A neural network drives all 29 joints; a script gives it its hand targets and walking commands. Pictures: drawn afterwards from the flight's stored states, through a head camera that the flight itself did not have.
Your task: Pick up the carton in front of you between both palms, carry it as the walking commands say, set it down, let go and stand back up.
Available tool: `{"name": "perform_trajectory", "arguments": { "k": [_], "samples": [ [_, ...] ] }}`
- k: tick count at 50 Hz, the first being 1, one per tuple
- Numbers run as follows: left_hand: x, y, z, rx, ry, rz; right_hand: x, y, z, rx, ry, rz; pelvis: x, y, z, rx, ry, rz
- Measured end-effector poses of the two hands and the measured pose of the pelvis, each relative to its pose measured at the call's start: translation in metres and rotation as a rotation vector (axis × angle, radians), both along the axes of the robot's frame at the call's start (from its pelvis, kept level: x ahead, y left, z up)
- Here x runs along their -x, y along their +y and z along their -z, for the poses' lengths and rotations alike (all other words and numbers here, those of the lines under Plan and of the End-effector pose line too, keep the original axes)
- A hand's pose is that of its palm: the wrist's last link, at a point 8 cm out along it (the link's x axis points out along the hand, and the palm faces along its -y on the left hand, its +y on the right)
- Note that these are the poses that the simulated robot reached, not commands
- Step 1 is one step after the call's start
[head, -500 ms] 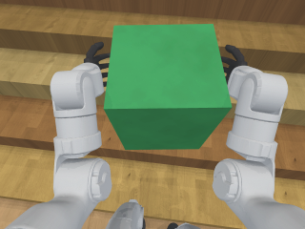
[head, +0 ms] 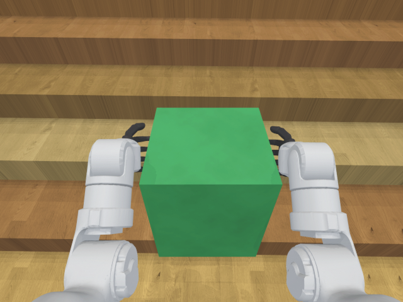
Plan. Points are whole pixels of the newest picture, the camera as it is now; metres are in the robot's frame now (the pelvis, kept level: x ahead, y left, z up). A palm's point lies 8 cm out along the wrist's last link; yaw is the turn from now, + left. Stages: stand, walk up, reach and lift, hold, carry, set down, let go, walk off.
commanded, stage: carry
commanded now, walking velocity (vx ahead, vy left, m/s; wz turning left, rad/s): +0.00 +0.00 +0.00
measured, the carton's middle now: (207, 184) +0.34 +0.00 +0.05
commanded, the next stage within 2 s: none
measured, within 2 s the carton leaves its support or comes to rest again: neither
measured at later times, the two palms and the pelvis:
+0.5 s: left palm (134, 160) +0.33 +0.14 +0.14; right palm (300, 164) +0.32 -0.16 +0.13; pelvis -0.02 -0.01 +0.00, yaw +0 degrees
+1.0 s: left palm (127, 143) +0.34 +0.15 +0.17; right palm (301, 146) +0.33 -0.15 +0.17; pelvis -0.02 +0.00 -0.01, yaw -1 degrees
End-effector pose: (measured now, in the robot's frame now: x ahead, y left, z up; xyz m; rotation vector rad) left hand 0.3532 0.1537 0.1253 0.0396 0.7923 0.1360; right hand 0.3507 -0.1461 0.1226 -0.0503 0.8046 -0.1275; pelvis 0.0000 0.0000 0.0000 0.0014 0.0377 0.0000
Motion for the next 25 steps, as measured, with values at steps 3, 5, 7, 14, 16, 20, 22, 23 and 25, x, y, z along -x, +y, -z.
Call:
{"name": "perform_trajectory", "arguments": {
  "k": [3, 5, 7, 14, 16, 20, 22, 23, 25],
  "samples": [
    [0.001, -0.003, -0.005, 0.0, -0.029, 0.002, 0.001, -0.003, -0.005, -0.002, -0.029, 0.003, 0.002, -0.002, 0.0, 0.0, -0.001, 0.0],
    [0.002, -0.005, -0.008, 0.001, -0.042, 0.003, 0.002, -0.005, -0.008, -0.005, -0.042, 0.007, 0.003, -0.003, 0.0, 0.0, -0.001, 0.0],
    [0.003, -0.007, -0.01, 0.002, -0.048, 0.003, 0.004, -0.007, -0.01, -0.008, -0.048, 0.011, 0.003, -0.004, 0.0, 0.0, -0.001, 0.001],
    [0.011, -0.013, -0.013, -0.002, -0.045, 0.012, 0.014, -0.013, -0.012, -0.009, -0.045, 0.015, 0.006, -0.007, -0.001, -0.001, -0.012, 0.004],
    [0.014, -0.014, -0.013, -0.004, -0.044, 0.014, 0.017, -0.014, -0.012, -0.008, -0.044, 0.014, 0.008, -0.007, -0.001, -0.002, -0.015, 0.004],
    [0.019, -0.015, -0.013, -0.006, -0.041, 0.016, 0.022, -0.015, -0.012, -0.005, -0.041, 0.01, 0.013, -0.008, -0.001, -0.002, -0.02, 0.005],
    [0.021, -0.015, -0.013, -0.007, -0.04, 0.016, 0.024, -0.015, -0.012, -0.004, -0.04, 0.008, 0.015, -0.009, -0.001, -0.003, -0.022, 0.005],
    [0.022, -0.015, -0.012, -0.007, -0.04, 0.016, 0.025, -0.015, -0.012, -0.004, -0.04, 0.007, 0.016, -0.009, -0.001, -0.003, -0.022, 0.006],
    [0.025, -0.015, -0.012, -0.007, -0.039, 0.016, 0.027, -0.015, -0.012, -0.003, -0.039, 0.006, 0.019, -0.009, -0.001, -0.003, -0.024, 0.006]
  ]
}}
